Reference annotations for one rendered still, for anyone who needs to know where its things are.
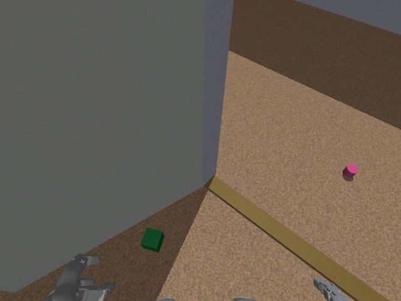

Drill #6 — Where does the right robot hand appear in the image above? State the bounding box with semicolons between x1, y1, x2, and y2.
313;278;349;301

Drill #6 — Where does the left robot hand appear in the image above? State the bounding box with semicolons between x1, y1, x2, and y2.
56;253;115;301

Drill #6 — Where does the left robot arm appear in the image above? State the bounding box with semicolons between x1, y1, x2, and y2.
44;283;80;301

